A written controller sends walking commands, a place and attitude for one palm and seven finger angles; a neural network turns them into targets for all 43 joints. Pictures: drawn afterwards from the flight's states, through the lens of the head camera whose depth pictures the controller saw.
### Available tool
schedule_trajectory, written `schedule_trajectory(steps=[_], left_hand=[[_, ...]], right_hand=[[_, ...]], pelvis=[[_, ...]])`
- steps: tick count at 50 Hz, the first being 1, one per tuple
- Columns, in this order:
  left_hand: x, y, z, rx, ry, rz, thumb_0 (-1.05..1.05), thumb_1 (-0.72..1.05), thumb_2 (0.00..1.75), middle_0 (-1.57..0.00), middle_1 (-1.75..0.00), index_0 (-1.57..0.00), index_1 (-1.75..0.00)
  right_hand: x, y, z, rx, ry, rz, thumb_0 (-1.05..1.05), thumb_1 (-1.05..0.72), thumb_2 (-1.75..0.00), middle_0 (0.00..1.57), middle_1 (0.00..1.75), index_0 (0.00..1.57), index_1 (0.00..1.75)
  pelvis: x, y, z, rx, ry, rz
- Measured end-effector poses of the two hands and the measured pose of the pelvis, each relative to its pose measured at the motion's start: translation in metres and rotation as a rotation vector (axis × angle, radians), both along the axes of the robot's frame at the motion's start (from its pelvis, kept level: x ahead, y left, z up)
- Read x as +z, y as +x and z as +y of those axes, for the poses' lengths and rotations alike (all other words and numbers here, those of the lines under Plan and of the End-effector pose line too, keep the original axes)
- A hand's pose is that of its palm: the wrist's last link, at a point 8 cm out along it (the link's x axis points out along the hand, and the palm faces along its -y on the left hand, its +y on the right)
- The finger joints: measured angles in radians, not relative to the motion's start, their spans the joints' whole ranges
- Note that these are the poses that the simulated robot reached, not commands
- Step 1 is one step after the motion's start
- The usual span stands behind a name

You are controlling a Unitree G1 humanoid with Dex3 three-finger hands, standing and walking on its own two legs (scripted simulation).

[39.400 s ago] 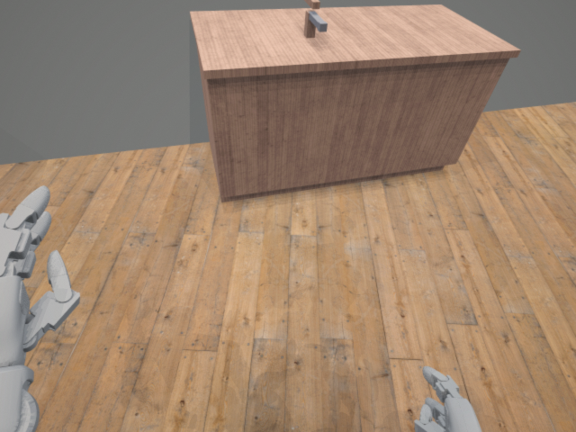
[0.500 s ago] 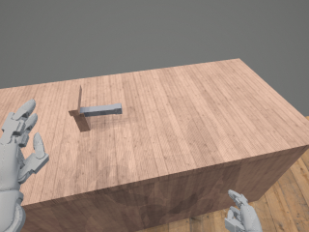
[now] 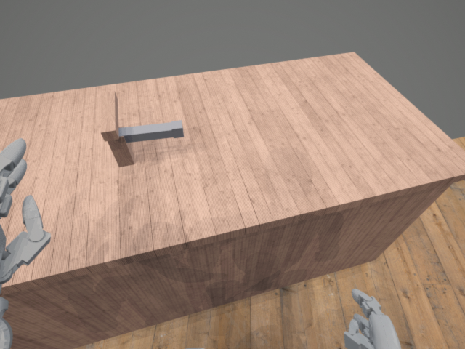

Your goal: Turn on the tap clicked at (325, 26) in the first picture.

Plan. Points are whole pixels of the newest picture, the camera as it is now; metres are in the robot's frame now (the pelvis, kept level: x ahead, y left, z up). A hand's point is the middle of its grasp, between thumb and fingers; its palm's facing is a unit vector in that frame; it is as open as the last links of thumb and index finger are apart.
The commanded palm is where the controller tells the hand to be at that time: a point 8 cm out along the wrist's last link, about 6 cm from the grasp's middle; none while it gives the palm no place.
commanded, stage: step back with the hand held close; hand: left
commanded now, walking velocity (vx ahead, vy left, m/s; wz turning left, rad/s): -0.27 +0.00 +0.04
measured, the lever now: (177, 129) +0.56 +0.18 +0.04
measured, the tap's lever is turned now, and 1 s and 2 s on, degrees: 85 85 85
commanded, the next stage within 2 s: stop stepping back and stand still in 0.92 s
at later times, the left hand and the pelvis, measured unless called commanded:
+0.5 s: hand (34, 262) +0.18 +0.24 +0.17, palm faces +0.44 -0.81 -0.40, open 7.4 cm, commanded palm +0.13 +0.27 +0.18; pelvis -0.03 -0.01 +0.00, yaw +0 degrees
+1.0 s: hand out of the picture +0.07 +0.20 +0.17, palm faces +0.36 -0.85 -0.38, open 7.4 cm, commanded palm +0.02 +0.24 +0.18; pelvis -0.15 -0.03 +0.00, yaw -1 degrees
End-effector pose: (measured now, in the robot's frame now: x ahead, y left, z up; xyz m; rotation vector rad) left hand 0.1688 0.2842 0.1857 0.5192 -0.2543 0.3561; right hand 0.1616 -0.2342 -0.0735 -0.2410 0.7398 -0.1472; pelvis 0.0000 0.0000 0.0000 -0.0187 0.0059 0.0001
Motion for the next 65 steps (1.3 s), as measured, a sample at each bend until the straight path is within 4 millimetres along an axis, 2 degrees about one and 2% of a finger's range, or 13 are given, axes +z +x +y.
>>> schedule_trajectory(steps=[8,15,23,28,32,37,40,43,49,52,56,61,65], left_hand=[[-0.006,-0.009,-0.007,0.008,-0.049,-0.034,0.01,0.89,0.9,-0.21,-0.3,-0.21,-0.31],[-0.002,-0.014,-0.01,-0.058,-0.028,-0.076,0.01,0.89,0.9,-0.21,-0.3,-0.22,-0.31],[0.003,-0.031,-0.002,0.007,0.019,-0.076,0.01,0.89,0.9,-0.21,-0.3,-0.22,-0.31],[-0.002,-0.038,-0.021,-0.012,-0.055,-0.071,0.01,0.89,0.9,-0.2,-0.3,-0.21,-0.31],[0.0,-0.046,-0.037,-0.088,-0.079,-0.09,0.01,0.89,0.9,-0.21,-0.3,-0.21,-0.31],[0.003,-0.06,-0.024,-0.116,-0.021,-0.09,0.01,0.88,0.9,-0.21,-0.3,-0.22,-0.31],[0.001,-0.072,-0.011,-0.084,-0.003,-0.053,0.01,0.88,0.9,-0.21,-0.3,-0.22,-0.31],[0.001,-0.088,-0.011,-0.057,-0.027,-0.031,0.01,0.89,0.9,-0.21,-0.3,-0.22,-0.31],[0.001,-0.126,-0.038,-0.06,-0.056,-0.038,0.02,0.89,0.9,-0.21,-0.3,-0.21,-0.31],[0.002,-0.147,-0.051,-0.071,-0.038,-0.035,0.01,0.89,0.9,-0.21,-0.3,-0.21,-0.31],[0.002,-0.176,-0.059,-0.07,-0.049,-0.011,0.01,0.89,0.9,-0.21,-0.3,-0.22,-0.31],[-0.007,-0.201,-0.048,-0.026,-0.069,-0.009,0.01,0.88,0.9,-0.21,-0.3,-0.22,-0.31],[-0.013,-0.224,-0.035,-0.009,-0.077,-0.051,0.01,0.89,0.9,-0.21,-0.3,-0.22,-0.31]], right_hand=[[-0.006,-0.008,0.011,0.035,0.024,-0.003,0.01,-0.9,-0.9,0.2,0.3,0.21,0.3],[0.0,-0.018,0.003,0.006,-0.008,-0.019,0.01,-0.9,-0.9,0.2,0.3,0.21,0.3],[-0.001,-0.029,-0.003,0.016,-0.013,-0.017,0.01,-0.9,-0.9,0.2,0.3,0.21,0.3],[-0.004,-0.035,-0.006,0.038,0.01,-0.003,0.01,-0.9,-0.9,0.2,0.3,0.21,0.3],[0.003,-0.043,-0.011,0.01,0.008,-0.014,0.01,-0.9,-0.9,0.2,0.3,0.21,0.3],[0.012,-0.059,-0.014,-0.018,-0.026,-0.03,0.01,-0.9,-0.9,0.2,0.3,0.21,0.3],[0.016,-0.073,-0.011,-0.016,-0.027,-0.037,0.01,-0.91,-0.9,0.2,0.3,0.21,0.3],[0.018,-0.091,-0.007,0.006,-0.005,-0.057,0.01,-0.91,-0.9,0.2,0.3,0.21,0.3],[0.007,-0.134,-0.009,0.04,0.041,-0.06,0.01,-0.9,-0.9,0.2,0.3,0.21,0.3],[-0.002,-0.157,-0.019,0.04,0.048,-0.032,0.01,-0.9,-0.9,0.2,0.3,0.21,0.3],[0.001,-0.193,-0.036,-0.007,0.039,0.01,0.01,-0.9,-0.9,0.2,0.3,0.21,0.3],[0.008,-0.232,-0.056,-0.057,-0.023,-0.002,0.01,-0.9,-0.9,0.2,0.3,0.21,0.3],[0.005,-0.257,-0.066,-0.076,-0.08,-0.026,0.01,-0.9,-0.9,0.2,0.3,0.21,0.3]], pelvis=[[-0.004,-0.013,-0.003,0.005,-0.004,-0.001],[-0.008,-0.022,0.0,0.006,-0.015,-0.001],[-0.006,-0.028,-0.008,0.015,-0.007,0.017],[-0.003,-0.044,-0.018,0.001,-0.031,0.014],[-0.002,-0.053,-0.02,0.006,-0.011,0.017],[-0.003,-0.068,-0.012,0.023,0.001,0.043],[-0.001,-0.085,-0.012,-0.001,0.025,0.037],[0.004,-0.102,-0.014,-0.018,0.014,0.023],[0.001,-0.139,-0.029,-0.024,0.006,0.01],[-0.001,-0.161,-0.038,-0.017,-0.009,0.006],[0.005,-0.184,-0.044,-0.023,0.043,0.007],[0.003,-0.206,-0.043,0.01,0.064,0.014],[-0.008,-0.228,-0.035,0.031,0.054,-0.001]])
